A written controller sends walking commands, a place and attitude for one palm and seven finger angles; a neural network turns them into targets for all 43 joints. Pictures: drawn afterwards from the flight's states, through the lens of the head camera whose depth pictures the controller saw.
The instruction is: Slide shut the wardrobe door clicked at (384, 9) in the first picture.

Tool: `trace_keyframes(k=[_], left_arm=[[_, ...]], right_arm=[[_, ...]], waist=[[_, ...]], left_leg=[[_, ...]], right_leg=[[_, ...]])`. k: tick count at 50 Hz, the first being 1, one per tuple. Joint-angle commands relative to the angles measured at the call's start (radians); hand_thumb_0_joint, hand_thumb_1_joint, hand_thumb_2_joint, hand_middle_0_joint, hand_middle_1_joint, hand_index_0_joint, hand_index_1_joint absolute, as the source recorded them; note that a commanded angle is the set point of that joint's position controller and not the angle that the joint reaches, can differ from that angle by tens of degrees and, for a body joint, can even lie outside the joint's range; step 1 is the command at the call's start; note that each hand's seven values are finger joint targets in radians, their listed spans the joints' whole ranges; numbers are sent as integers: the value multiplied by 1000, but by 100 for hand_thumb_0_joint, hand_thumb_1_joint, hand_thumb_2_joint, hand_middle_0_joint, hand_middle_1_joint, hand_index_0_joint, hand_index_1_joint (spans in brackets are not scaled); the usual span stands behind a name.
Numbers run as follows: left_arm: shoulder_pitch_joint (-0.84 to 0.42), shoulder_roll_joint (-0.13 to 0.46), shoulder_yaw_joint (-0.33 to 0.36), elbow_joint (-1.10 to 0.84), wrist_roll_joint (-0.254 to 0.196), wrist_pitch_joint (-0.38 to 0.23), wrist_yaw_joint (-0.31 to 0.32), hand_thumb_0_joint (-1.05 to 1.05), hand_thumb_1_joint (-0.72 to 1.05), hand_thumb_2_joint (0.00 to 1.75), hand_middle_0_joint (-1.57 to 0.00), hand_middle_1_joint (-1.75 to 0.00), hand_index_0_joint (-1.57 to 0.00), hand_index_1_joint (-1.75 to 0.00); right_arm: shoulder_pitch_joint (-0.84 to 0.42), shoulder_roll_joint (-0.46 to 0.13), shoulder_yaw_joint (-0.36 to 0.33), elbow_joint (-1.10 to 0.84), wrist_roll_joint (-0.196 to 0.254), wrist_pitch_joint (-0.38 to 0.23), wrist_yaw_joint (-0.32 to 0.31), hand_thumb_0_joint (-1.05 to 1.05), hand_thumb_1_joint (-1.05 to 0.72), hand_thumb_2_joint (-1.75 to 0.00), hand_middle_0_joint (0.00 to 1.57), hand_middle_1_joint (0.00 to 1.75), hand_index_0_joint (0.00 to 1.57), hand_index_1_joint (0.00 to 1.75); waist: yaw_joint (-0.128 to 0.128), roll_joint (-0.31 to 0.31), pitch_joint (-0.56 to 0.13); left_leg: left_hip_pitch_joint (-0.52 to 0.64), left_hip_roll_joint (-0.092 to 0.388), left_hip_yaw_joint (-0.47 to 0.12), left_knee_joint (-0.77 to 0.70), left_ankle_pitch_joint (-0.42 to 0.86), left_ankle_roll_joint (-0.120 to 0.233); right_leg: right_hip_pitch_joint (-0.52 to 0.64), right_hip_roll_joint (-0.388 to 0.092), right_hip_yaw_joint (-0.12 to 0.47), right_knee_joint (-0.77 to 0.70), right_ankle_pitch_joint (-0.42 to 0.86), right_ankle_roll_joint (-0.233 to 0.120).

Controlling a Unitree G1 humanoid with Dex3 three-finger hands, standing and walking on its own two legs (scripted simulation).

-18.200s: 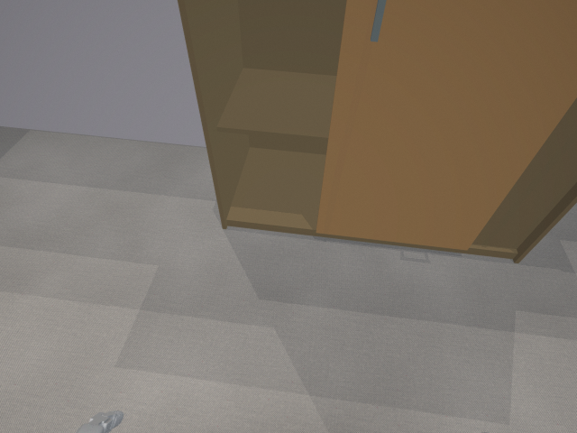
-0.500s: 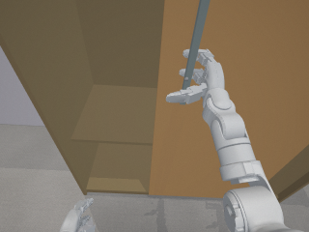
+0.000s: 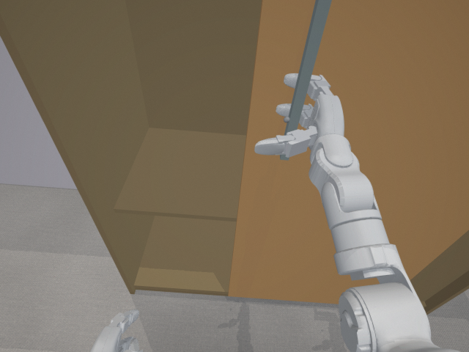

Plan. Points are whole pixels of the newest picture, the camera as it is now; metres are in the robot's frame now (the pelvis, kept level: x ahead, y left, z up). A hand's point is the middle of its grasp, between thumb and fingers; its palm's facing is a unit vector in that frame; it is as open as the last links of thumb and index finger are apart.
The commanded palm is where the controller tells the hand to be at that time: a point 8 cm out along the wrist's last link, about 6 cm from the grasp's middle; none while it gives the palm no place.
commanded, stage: slide the fingers in behind the handle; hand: right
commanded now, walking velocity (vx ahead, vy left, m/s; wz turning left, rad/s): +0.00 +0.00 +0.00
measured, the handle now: (301, 76) +0.48 -0.06 +0.27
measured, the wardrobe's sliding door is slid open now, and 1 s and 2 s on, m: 0.40 0.40 0.40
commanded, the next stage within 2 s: grip the handle and tug to test in 0.12 s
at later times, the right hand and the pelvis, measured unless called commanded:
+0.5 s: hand (288, 119) +0.42 -0.04 +0.22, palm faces -0.05 +1.00 +0.02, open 12.1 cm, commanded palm +0.40 -0.10 +0.21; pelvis +0.00 +0.00 +0.00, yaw +0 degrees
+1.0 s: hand (285, 119) +0.42 -0.04 +0.22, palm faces -0.05 +1.00 +0.00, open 5.6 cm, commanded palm +0.40 -0.09 +0.21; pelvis +0.00 -0.01 +0.00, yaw +0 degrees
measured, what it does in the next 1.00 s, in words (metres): stands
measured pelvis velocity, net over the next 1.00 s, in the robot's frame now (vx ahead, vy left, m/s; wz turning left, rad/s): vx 0.00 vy -0.01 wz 0.00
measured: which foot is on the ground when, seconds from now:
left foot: down 0.00-1.00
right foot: down 0.00-1.00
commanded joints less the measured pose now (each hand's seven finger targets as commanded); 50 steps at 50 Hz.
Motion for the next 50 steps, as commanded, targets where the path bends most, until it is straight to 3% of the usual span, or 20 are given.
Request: trace_keyframes(k=[1, 4, 5, 9, 10, 11, 15, 16, 18, 20, 24, 25, 28, 30, 33, 40, 41, 45, 48, 50], left_arm=[[-117, 94, 31, -145, -3, -48, 9, 0, 90, 90, -20, -30, -20, -30], [-119, 92, 31, -154, -4, -49, 12, 0, 90, 90, -20, -30, -20, -30], [-118, 117, 39, -132, -14, -53, 4, 0, 90, 90, -20, -30, -20, -30], [-113, 94, 27, -145, -4, -48, 21, 0, 90, 90, -20, -30, -20, -30], [-112, 120, 38, -122, -15, -56, 9, 0, 90, 90, -20, -30, -20, -30], [-106, 93, 29, -137, -2, -53, 16, 0, 90, 90, -20, -30, -20, -30], [-103, 118, 41, -125, -16, -68, 1, 0, 90, 90, -20, -30, -20, -30], [-97, 93, 34, -131, -4, -59, 10, 0, 90, 90, -20, -30, -20, -30], [-103, 92, 33, -147, -5, -62, 12, 0, 90, 90, -20, -30, -20, -30], [-102, 122, 42, -119, -16, -67, 0, 0, 90, 90, -20, -30, -20, -30], [-99, 96, 29, -135, -2, -55, 20, 0, 90, 90, -20, -30, -20, -30], [-100, 122, 38, -113, -14, -62, 7, 0, 90, 90, -20, -30, -20, -30], [-99, 92, 31, -144, -2, -64, 16, 0, 90, 90, -20, -30, -20, -30], [-90, 121, 41, -114, -14, -73, 6, 0, 90, 90, -20, -30, -20, -30], [-90, 91, 33, -139, -2, -70, 16, 0, 90, 90, -20, -30, -20, -30], [-90, 115, 44, -119, -14, -74, 0, 0, 90, 90, -20, -30, -20, -30], [-86, 92, 38, -128, -2, -68, 6, 0, 90, 90, -20, -30, -20, -30], [-92, 109, 44, -129, -8, -72, 0, 0, 90, 90, -20, -30, -20, -30], [-94, 91, 39, -144, 1, -64, 2, 0, 90, 90, -20, -30, -20, -30], [-94, 113, 45, -126, -8, -64, -7, 0, 90, 90, -20, -30, -20, -30]], right_arm=[[-484, -74, -19, -211, -8, -59, 1, 0, 50, -30, 30, 120, 30, 120], [-487, -65, -4, -236, -8, -67, 4, 0, 50, -30, 30, 120, 30, 120], [-526, -136, -31, -190, 10, -51, -1, 0, 50, -30, 30, 120, 30, 120], [-541, -79, -21, -199, -7, -66, 0, 0, 50, -30, 30, 120, 30, 120], [-576, -161, -49, -158, 9, -55, -7, 0, 50, -30, 30, 120, 30, 120], [-550, -79, -22, -187, -11, -69, -2, 0, 50, -30, 30, 120, 30, 120], [-573, -132, -16, -170, 12, -77, 4, 0, 31, -38, 32, 123, 32, 123], [-513, -59, -5, -162, -8, -80, 9, 0, 27, -40, 32, 123, 32, 123], [-523, -43, 12, -196, -8, -85, 8, 0, 17, -44, 33, 125, 33, 125], [-573, -137, -29, -146, 13, -65, 1, 0, 8, -48, 35, 126, 35, 126], [-546, -85, -31, -153, -10, -75, -4, 0, -11, -56, 36, 129, 36, 129], [-586, -167, -61, -112, 8, -62, -12, 0, -15, -58, 37, 129, 37, 129], [-557, -64, -8, -185, -11, -96, -4, 0, -29, -64, 38, 131, 38, 131], [-599, -146, -38, -125, 13, -87, -5, 0, -39, -68, 40, 133, 40, 133], [-579, -51, 9, -195, -17, -110, -1, 0, -53, -74, 41, 135, 41, 135], [-593, -102, -2, -170, 0, -85, -8, 0, -85, -88, 44, 139, 44, 139], [-542, -41, 9, -164, -17, -87, -7, 0, -90, -90, 45, 140, 45, 140], [-557, -89, -1, -200, -5, -91, -13, 0, -90, -90, 45, 140, 45, 140], [-520, -28, 33, -236, -20, -98, -4, 0, -90, -90, 45, 140, 45, 140], [-544, -95, 1, -197, -2, -78, -13, 0, -90, -90, 45, 140, 45, 140]], waist=[[-6, 113, -289], [-5, 129, -311], [-26, 164, -283], [5, 130, -282], [-21, 161, -267], [6, 98, -294], [-24, 162, -296], [8, 115, -301], [3, 114, -312], [-21, 170, -276], [5, 137, -284], [-22, 166, -257], [2, 94, -315], [-20, 165, -284], [10, 79, -325], [-13, 143, -290], [8, 118, -286], [-17, 137, -318], [-1, 99, -331], [-24, 151, -301]], left_leg=[[133, 17, -46, -10, 299, -10], [139, 15, -45, -11, 314, -11], [139, 22, -43, -15, 318, -4], [118, 17, -50, -26, 259, -15], [123, 24, -48, -26, 276, -5], [117, 17, -49, -15, 269, -12], [135, 22, -42, -7, 335, 0], [113, 14, -42, -5, 302, -10], [112, 12, -40, -8, 299, -9], [116, 20, -40, -15, 294, -1], [99, 12, -44, -21, 245, -13], [107, 22, -45, -25, 253, -3], [104, 12, -44, -9, 272, -7], [113, 19, -40, -12, 278, 0], [97, 11, -40, -5, 273, -6], [103, 16, -35, -2, 299, 1], [85, 8, -34, -3, 267, -9], [118, 12, -33, 5, 309, 2], [113, 10, -33, 11, 325, -4], [123, 14, -31, 11, 340, 2]], right_leg=[[45, 13, 25, -13, 278, -21], [56, 13, 26, -3, 293, -22], [11, 25, 34, -9, 286, -15], [38, 15, 26, -13, 239, -25], [-2, 27, 36, -15, 249, -17], [48, 13, 26, -16, 254, -22], [14, 27, 44, -5, 309, -11], [61, 7, 28, -10, 289, -17], [70, 11, 33, -2, 294, -19], [7, 25, 44, -10, 277, -10], [39, 11, 30, -11, 244, -22], [-11, 24, 42, -16, 246, -12], [68, 9, 33, -3, 284, -18], [6, 22, 49, -12, 279, -8], [81, 6, 35, -3, 293, -14], [34, 16, 47, -4, 314, -6], [60, 2, 37, -6, 290, -14], [52, 12, 48, 1, 337, -5], [84, 6, 38, 7, 346, -11], [36, 18, 49, 3, 352, -4]])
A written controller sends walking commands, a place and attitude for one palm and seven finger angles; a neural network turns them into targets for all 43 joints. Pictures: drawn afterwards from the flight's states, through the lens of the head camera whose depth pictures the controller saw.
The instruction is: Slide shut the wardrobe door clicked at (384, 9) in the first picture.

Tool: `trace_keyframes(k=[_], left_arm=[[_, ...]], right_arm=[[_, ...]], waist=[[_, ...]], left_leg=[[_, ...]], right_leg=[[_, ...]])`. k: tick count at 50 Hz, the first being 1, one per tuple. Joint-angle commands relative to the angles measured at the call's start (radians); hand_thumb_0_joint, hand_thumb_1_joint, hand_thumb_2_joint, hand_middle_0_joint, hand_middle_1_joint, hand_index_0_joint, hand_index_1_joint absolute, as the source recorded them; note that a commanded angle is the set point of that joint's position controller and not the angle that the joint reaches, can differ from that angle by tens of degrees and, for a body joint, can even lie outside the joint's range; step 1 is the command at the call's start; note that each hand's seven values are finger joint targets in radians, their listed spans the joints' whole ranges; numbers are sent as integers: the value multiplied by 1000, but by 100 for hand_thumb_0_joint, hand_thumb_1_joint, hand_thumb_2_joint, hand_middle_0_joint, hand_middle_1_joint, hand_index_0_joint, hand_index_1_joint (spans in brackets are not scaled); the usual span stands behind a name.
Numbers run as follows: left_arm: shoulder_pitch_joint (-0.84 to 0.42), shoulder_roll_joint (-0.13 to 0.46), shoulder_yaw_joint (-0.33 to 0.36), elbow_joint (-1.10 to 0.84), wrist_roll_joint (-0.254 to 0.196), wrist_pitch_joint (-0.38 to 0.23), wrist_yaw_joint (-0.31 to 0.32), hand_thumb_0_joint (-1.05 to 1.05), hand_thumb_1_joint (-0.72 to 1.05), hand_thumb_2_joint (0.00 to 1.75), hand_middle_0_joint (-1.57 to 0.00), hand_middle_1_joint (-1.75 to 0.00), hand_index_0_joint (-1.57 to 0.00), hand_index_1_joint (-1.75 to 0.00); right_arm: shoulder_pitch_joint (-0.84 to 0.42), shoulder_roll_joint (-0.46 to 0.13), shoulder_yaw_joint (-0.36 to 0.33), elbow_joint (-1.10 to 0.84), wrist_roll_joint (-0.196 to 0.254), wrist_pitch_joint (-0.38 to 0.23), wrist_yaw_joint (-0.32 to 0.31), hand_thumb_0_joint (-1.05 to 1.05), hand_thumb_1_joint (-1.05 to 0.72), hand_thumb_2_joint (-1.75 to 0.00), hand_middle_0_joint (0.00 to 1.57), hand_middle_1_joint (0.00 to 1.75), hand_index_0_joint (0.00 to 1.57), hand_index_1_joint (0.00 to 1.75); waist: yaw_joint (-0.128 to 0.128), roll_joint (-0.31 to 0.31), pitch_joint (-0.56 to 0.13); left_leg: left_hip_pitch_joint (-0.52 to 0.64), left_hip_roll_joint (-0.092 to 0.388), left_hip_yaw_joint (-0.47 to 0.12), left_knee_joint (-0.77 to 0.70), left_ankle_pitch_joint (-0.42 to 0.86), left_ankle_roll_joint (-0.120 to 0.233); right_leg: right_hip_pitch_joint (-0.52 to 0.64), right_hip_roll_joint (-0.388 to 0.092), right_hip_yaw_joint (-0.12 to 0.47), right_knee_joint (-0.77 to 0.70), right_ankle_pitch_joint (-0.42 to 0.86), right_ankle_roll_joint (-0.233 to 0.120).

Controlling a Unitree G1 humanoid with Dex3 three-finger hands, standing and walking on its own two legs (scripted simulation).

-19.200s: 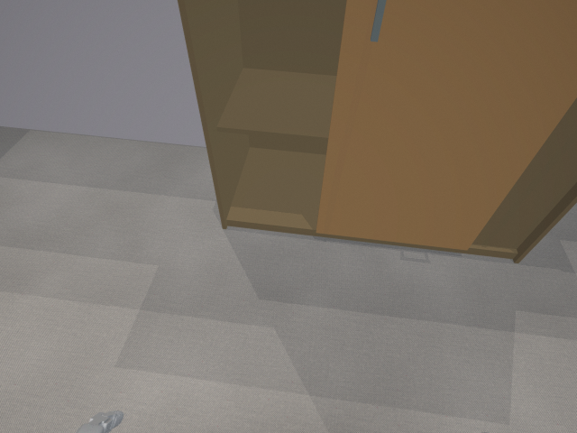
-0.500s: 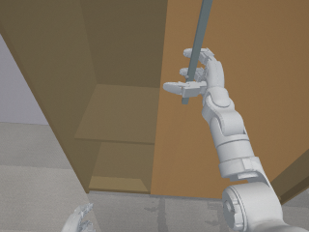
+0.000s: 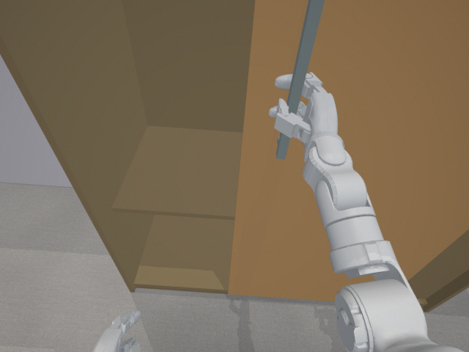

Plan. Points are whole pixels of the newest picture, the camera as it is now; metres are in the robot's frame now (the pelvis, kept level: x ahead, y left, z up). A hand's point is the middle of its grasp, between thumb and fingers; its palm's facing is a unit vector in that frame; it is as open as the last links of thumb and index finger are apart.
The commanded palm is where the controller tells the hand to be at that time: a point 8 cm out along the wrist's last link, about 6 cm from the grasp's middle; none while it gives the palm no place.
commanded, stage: grip the handle and tug to test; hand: right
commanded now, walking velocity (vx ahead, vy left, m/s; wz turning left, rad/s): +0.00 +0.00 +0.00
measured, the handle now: (297, 73) +0.47 -0.05 +0.27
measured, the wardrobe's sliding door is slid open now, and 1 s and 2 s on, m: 0.40 0.40 0.39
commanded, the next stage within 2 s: tug the door sideways, standing still in 0.64 s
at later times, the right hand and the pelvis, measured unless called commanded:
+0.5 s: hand (280, 120) +0.42 -0.03 +0.22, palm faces -0.06 +1.00 +0.00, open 5.8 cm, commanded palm +0.36 -0.08 +0.21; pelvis +0.01 +0.01 +0.00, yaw +1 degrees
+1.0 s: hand (278, 114) +0.43 -0.03 +0.22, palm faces -0.03 +1.00 -0.04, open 5.6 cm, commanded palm +0.41 -0.05 +0.21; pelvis +0.06 +0.02 +0.00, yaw -1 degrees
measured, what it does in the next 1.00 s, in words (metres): shifts its weight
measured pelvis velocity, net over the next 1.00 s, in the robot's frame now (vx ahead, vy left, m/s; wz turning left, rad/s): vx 0.06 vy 0.02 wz -0.02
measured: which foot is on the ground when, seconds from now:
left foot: down 0.00-1.00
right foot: down 0.00-1.00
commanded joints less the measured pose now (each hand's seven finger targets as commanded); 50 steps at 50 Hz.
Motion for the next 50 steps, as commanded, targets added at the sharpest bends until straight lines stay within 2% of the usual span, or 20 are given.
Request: trace_keyframes(k=[1, 4, 5, 9, 10, 11, 14, 15, 16, 20, 21, 24, 25, 26, 30, 31, 37, 45, 46, 50], left_arm=[[-99, 104, 34, -139, -1, -35, 7, 0, 90, 90, -20, -30, -20, -30], [-110, 100, 32, -150, -3, -30, 11, 0, 90, 90, -20, -30, -20, -30], [-110, 125, 40, -128, -14, -34, 0, 0, 90, 90, -20, -30, -20, -30], [-118, 100, 29, -154, -2, -23, 12, 0, 90, 90, -20, -30, -20, -30], [-119, 123, 39, -139, -13, -27, 0, 0, 90, 90, -20, -30, -20, -30], [-124, 98, 31, -155, -2, -20, 6, 0, 90, 90, -20, -30, -20, -30], [-136, 100, 31, -180, -1, -18, 4, 0, 90, 90, -20, -30, -20, -30], [-134, 123, 40, -165, -12, -23, -10, 0, 90, 90, -20, -30, -20, -30], [-141, 99, 32, -186, 0, -14, -6, 0, 90, 90, -20, -30, -20, -30], [-160, 115, 41, -202, -13, -5, -24, 0, 90, 90, -20, -30, -20, -30], [-164, 99, 35, -217, -3, 5, -20, 0, 90, 90, -20, -30, -20, -30], [-178, 98, 38, -244, -2, 15, -27, 0, 90, 90, -20, -30, -20, -30], [-174, 120, 47, -231, -11, 12, -41, 0, 90, 90, -20, -30, -20, -30], [-183, 100, 35, -249, 0, 25, -37, 0, 90, 90, -20, -30, -20, -30], [-200, 120, 43, -259, -11, 40, -57, 0, 90, 90, -20, -30, -20, -30], [-211, 99, 33, -282, 1, 47, -53, 0, 90, 90, -20, -30, -20, -30], [-250, 104, 27, -318, -4, 80, -63, 0, 90, 90, -20, -30, -20, -30], [-216, 120, 35, -214, -8, 73, -52, 0, 90, 90, -20, -30, -20, -30], [-226, 105, 28, -221, 2, 74, -42, 0, 90, 90, -20, -30, -20, -30], [-202, 112, 36, -191, 2, 75, -45, 0, 90, 90, -20, -30, -20, -30]], right_arm=[[-493, -78, -24, -240, -8, -59, 3, 0, -90, -90, 45, 140, 45, 140], [-488, -54, -3, -265, -7, -53, 4, 0, -90, -90, 45, 140, 45, 140], [-531, -133, -34, -229, 13, -36, 0, 0, -90, -90, 45, 140, 45, 140], [-490, -66, -12, -279, -3, -48, 8, 0, -90, -90, 45, 140, 45, 140], [-517, -141, -43, -258, 13, -36, 4, 0, -90, -90, 45, 140, 45, 140], [-462, -68, -20, -271, -1, -43, 9, 0, -90, -90, 45, 140, 45, 140], [-399, -77, -20, -351, 4, -55, 21, 0, -90, -90, 45, 140, 45, 140], [-424, -152, -49, -331, 22, -40, 19, 0, -90, -90, 45, 140, 45, 140], [-337, -84, -32, -367, 8, -47, 28, 0, -90, -90, 45, 140, 45, 140], [-292, -115, -13, -443, 16, -28, 38, 0, -90, -90, 45, 140, 45, 140], [-236, -57, 8, -468, 7, -25, 43, 0, -90, -90, 45, 140, 45, 140], [-177, -68, 13, -597, 0, -10, 47, 0, -90, -90, 45, 140, 45, 140], [-183, -161, -43, -571, 18, 14, 41, 0, -90, -90, 45, 140, 45, 140], [-83, -85, -16, -594, 7, 19, 50, 0, -90, -90, 45, 140, 45, 140], [-71, -166, -40, -697, 25, 57, 53, 0, -90, -90, 45, 140, 45, 140], [27, -83, -8, -733, 12, 56, 59, 0, -90, -90, 45, 140, 45, 140], [166, -133, -38, -903, 17, 98, 64, 0, -90, -90, 45, 140, 45, 140], [-244, -83, 75, -784, 10, 178, 4, 0, -90, -90, 45, 140, 45, 140], [-234, -9, 104, -764, -3, 176, 4, 0, -90, -90, 45, 140, 45, 140], [-341, 13, 149, -689, 0, 166, -6, 0, -90, -90, 45, 140, 45, 140]], waist=[[-5, 119, -319], [-2, 124, -321], [-25, 171, -292], [-1, 124, -327], [-31, 153, -316], [-10, 103, -323], [-24, 126, -372], [-54, 155, -351], [-35, 111, -374], [-57, 151, -355], [-37, 121, -363], [-48, 108, -419], [-81, 154, -389], [-59, 128, -408], [-89, 136, -380], [-65, 113, -405], [-76, 121, -394], [-7, 122, -310], [16, 88, -329], [15, 127, -365]], left_leg=[[135, 1, -28, 3, 337, 6], [135, 0, -27, 1, 347, 4], [144, 7, -26, -2, 362, 11], [148, 3, -31, -1, 363, 3], [167, 9, -28, 4, 382, 13], [158, 5, -34, 5, 377, 4], [204, 7, -33, 14, 438, 3], [218, 13, -30, 18, 470, 12], [228, 9, -32, 25, 473, 4], [239, 10, -25, 30, 531, 9], [239, 8, -28, 31, 524, 0], [279, 11, -27, 47, 607, 0], [292, 21, -27, 54, 679, 2], [306, 16, -27, 61, 660, -6], [310, 26, -27, 70, 734, 2], [313, 18, -24, 79, 704, -3], [320, 27, -35, 93, 775, -8], [189, 28, -29, 97, 754, -5], [180, 27, -29, 104, 739, -10], [172, 33, -20, 126, 776, -8]], right_leg=[[77, -4, 41, -8, 353, 0], [82, -1, 38, 1, 355, -5], [34, 12, 49, -5, 358, 4], [82, 2, 36, 2, 357, -8], [38, 15, 46, -3, 370, 3], [75, 3, 30, -2, 364, -7], [89, 4, 29, 5, 412, -7], [42, 19, 41, 1, 423, 3], [82, 3, 28, -1, 434, -4], [62, 10, 36, 12, 477, 2], [87, 0, 24, 8, 468, -6], [107, 3, 25, 24, 539, -5], [58, 19, 36, 26, 539, 4], [79, 6, 25, 20, 538, -5], [42, 24, 37, 33, 544, 6], [70, 9, 32, 36, 565, -5], [34, 16, 31, 61, 547, -6], [68, 30, 59, 113, 547, 5], [98, 20, 52, 120, 557, -5], [109, 29, 70, 139, 607, 1]])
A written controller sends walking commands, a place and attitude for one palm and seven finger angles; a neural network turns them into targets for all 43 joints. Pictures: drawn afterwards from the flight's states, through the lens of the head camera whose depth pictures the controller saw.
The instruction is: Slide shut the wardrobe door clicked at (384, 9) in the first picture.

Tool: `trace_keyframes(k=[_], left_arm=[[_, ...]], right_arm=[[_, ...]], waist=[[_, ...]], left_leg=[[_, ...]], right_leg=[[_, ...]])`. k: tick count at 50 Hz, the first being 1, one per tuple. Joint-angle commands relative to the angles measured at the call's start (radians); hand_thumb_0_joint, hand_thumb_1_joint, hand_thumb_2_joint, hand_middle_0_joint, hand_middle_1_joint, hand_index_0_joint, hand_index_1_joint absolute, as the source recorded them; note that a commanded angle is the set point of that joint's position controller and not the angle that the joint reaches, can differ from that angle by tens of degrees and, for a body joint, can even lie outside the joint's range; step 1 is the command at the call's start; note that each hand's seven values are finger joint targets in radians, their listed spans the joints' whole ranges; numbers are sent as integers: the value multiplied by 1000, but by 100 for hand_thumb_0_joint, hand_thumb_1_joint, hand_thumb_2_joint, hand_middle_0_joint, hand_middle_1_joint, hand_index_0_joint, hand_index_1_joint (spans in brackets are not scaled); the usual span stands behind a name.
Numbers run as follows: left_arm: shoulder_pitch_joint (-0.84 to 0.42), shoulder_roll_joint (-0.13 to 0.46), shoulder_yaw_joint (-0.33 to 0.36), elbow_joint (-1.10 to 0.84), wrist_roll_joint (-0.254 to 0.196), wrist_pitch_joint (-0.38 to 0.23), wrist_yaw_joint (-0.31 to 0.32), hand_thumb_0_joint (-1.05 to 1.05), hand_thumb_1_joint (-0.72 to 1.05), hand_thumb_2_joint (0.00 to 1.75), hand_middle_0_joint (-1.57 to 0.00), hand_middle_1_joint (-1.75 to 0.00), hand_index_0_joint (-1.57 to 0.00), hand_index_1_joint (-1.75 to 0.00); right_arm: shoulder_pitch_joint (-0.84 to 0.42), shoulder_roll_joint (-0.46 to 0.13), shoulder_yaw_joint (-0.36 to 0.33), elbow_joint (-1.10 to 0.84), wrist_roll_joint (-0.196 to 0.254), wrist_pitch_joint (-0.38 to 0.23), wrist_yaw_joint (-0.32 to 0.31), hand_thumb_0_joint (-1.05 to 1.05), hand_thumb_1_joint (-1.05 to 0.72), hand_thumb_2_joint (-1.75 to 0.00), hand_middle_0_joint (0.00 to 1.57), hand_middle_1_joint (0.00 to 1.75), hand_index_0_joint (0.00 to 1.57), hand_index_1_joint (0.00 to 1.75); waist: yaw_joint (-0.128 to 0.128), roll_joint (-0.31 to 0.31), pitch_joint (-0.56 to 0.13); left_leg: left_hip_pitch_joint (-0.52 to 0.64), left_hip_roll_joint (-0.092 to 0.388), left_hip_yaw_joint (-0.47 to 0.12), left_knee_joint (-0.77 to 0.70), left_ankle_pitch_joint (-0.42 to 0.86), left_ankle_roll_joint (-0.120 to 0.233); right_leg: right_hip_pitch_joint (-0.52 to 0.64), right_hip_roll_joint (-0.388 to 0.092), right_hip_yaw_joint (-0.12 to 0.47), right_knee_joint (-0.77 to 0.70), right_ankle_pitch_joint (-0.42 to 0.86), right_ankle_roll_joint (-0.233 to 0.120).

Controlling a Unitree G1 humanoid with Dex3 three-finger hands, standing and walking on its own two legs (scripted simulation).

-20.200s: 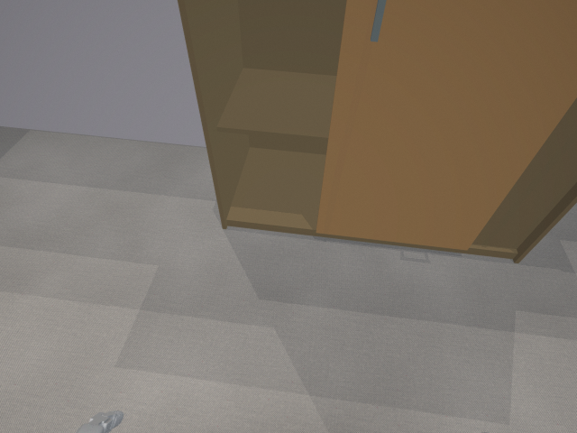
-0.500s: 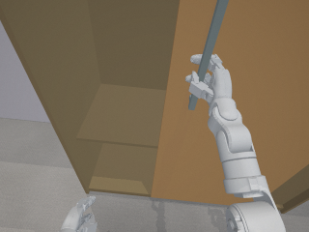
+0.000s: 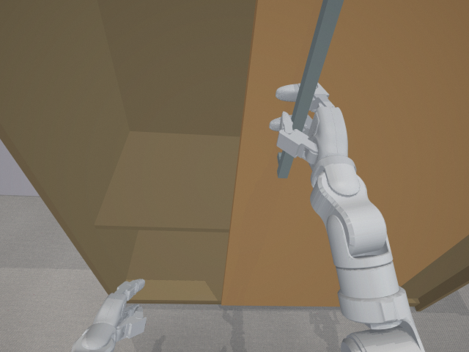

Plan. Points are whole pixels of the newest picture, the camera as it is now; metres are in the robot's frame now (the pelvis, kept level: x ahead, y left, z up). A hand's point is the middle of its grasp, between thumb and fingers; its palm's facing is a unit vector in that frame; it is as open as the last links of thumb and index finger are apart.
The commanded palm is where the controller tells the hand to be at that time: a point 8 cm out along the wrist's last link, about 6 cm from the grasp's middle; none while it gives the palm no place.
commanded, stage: tug the door sideways, standing still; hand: right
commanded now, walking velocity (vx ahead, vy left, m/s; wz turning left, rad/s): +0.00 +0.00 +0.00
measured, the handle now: (303, 88) +0.42 -0.06 +0.27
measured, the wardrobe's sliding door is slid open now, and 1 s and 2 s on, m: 0.40 0.39 0.23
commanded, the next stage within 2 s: step sideways, sliding the door along in 0.16 s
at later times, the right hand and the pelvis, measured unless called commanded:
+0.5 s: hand (285, 144) +0.36 -0.05 +0.21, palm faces -0.08 +0.98 -0.19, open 6.1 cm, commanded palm +0.36 -0.06 +0.22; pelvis -0.06 +0.00 -0.01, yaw -1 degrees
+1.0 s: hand (271, 142) +0.37 -0.03 +0.20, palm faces +0.11 +0.99 -0.11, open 6.3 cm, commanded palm +0.35 +0.00 +0.20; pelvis -0.03 +0.11 -0.02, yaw -7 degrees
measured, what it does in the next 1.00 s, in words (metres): steps to the left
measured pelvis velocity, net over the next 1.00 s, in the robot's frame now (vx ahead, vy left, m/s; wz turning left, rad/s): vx -0.03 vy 0.11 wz -0.11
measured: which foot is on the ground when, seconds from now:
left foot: down 0.00-0.78, up 0.80-1.00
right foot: down 0.00-1.00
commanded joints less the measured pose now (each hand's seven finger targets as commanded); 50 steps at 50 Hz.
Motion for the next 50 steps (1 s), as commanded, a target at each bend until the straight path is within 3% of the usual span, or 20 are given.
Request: trace_keyframes(k=[1, 6, 12, 13, 14, 17, 19, 22, 24, 30, 33, 34, 36, 37, 38, 39, 40, 43, 48, 50], left_arm=[[-89, 63, 23, -127, 2, -42, 7, 0, 90, 90, -20, -30, -20, -30], [-98, 52, 20, -116, 0, -48, 4, 0, 90, 90, -20, -30, -20, -30], [-71, 47, 26, -111, 8, -59, -6, 0, 90, 90, -20, -30, -20, -30], [-69, 49, 27, -105, 8, -65, -6, 0, 90, 90, -20, -30, -20, -30], [-51, 65, 40, -175, 9, -60, 21, 0, 90, 90, -20, -30, -20, -30], [-89, 29, 31, -148, 11, -60, 41, 0, 90, 90, -20, -30, -20, -30], [-77, 34, 42, -157, 9, -68, 53, 0, 90, 90, -20, -30, -20, -30], [-63, 16, 42, -147, 14, -78, 49, 0, 90, 90, -20, -30, -20, -30], [-61, 16, 43, -139, 9, -79, 45, 0, 90, 90, -20, -30, -20, -30], [-63, 24, 57, -137, -22, -91, 43, 0, 90, 90, -20, -30, -20, -30], [-85, 12, 80, -112, -29, -91, 54, 0, 90, 90, -20, -30, -20, -30], [-79, -1, 85, -92, -29, -109, 57, 0, 90, 90, -20, -30, -20, -30], [-70, -23, 67, -77, -22, -137, 55, 0, 90, 90, -20, -30, -20, -30], [-58, -15, 72, -73, -21, -141, 55, 0, 90, 90, -20, -30, -20, -30], [-36, 34, 93, -88, -17, -144, 47, 0, 90, 90, -20, -30, -20, -30], [-53, 33, 93, -111, -20, -124, 15, 0, 90, 90, -20, -30, -20, -30], [-53, 19, 94, -129, -26, -108, 4, 0, 90, 90, -20, -30, -20, -30], [-61, 53, 101, -151, -20, -85, -8, 0, 90, 90, -20, -30, -20, -30], [-113, 53, 91, -203, -26, -89, 0, 0, 90, 90, -20, -30, -20, -30], [-126, 41, 83, -197, -43, -93, 8, 0, 90, 90, -20, -30, -20, -30]], right_arm=[[-597, 65, 85, -152, 1, -93, 15, 0, -90, -90, 45, 140, 45, 140], [-694, 137, 162, -95, 4, -150, 25, 0, -90, -90, 45, 140, 45, 140], [-779, 199, 214, -13, -1, -204, 42, 0, -90, -90, 45, 140, 45, 140], [-856, 165, 193, -23, -4, -219, 40, 0, -90, -90, 45, 140, 45, 140], [-945, -222, 36, -200, -69, -410, 73, 0, -90, -90, 45, 140, 45, 140], [-790, -45, 143, -6, -64, -565, 134, 0, -90, -90, 45, 140, 45, 140], [-813, -36, 145, 2, -65, -611, 150, 0, -90, -90, 45, 140, 45, 140], [-883, -18, 154, 19, -61, -644, 157, 0, -90, -90, 45, 140, 45, 140], [-906, -30, 136, 28, -62, -649, 151, 0, -90, -90, 45, 140, 45, 140], [-937, 14, 186, 104, -70, -679, 165, 0, -90, -90, 45, 140, 45, 140], [-961, 27, 192, 112, -95, -674, 176, 0, -90, -90, 45, 140, 45, 140], [-959, 46, 201, 120, -88, -688, 175, 0, -90, -90, 45, 140, 45, 140], [-993, 129, 275, 67, -90, -713, 169, 0, -90, -90, 45, 140, 45, 140], [-1001, 128, 283, 46, -87, -727, 164, 0, -90, -90, 45, 140, 45, 140], [-973, 136, 299, 38, -70, -730, 169, 0, -90, -90, 45, 140, 45, 140], [-950, 149, 309, 60, -62, -720, 183, 0, -90, -90, 45, 140, 45, 140], [-953, 125, 293, 52, -61, -721, 186, 0, -90, -90, 45, 140, 45, 140], [-899, 77, 241, 3, -78, -726, 197, 0, -90, -90, 45, 140, 45, 140], [-848, 88, 263, -30, -93, -708, 211, 0, -90, -90, 45, 140, 45, 140], [-817, 68, 262, -44, -95, -695, 209, 0, -90, -90, 45, 140, 45, 140]], waist=[[73, 117, -365], [84, 69, -334], [91, 122, -393], [92, 95, -432], [62, 146, -396], [71, 107, -325], [83, 36, -362], [102, -138, -325], [95, -92, -282], [71, -15, -286], [68, 337, -217], [55, 294, -201], [97, 167, -250], [124, 75, -304], [128, -154, -346], [96, -201, -358], [89, -150, -284], [99, -9, -256], [80, -214, -241], [57, -175, -232]], left_leg=[[134, 34, -33, 77, 859, -28], [51, 23, -28, 67, 686, -14], [67, 27, -19, 103, 795, -27], [65, 26, -20, 104, 775, -22], [74, 79, -78, 84, 643, -63], [-31, 63, -57, 108, 412, -44], [-109, 37, -50, 187, 356, -40], [-388, 3, -83, 406, -161, -25], [-418, 23, -116, 420, -198, -11], [68, 24, -62, 108, 158, 4], [117, 253, -396, -89, 338, 149], [115, 273, -383, -64, 414, 164], [83, 201, -231, 93, 611, 115], [-62, 143, -119, 273, 564, 58], [-349, 35, -43, 536, 233, -15], [-445, 42, -135, 718, -162, -3], [-558, 73, -181, 776, -211, -5], [-503, 109, -216, 587, -230, 5], [-109, 12, 6, 293, 31, -29], [32, 2, 18, 173, 222, -27]], right_leg=[[118, 10, -11, 46, 651, -21], [163, 3, 11, 40, 618, -19], [163, 5, 16, 69, 713, -27], [183, 6, 21, 70, 718, -24], [129, -63, 30, 89, 642, -55], [126, -119, 69, 53, 477, -61], [223, -185, 127, 88, 622, -89], [396, -317, 302, 39, 768, -184], [387, -347, 334, 45, 734, -207], [21, -237, 94, 219, 547, -90], [-207, -20, -13, 486, -110, 4], [-229, -41, 10, 480, -226, -5], [-54, -72, -1, 168, -76, -16], [176, -114, -5, -16, 222, -27], [443, -327, 228, -59, 681, -115], [477, -453, 346, -19, 816, -187], [485, -478, 350, 23, 871, -241], [386, -482, 271, 96, 725, -220], [160, -342, -26, 160, 622, -87], [78, -275, -80, 303, 561, -44]])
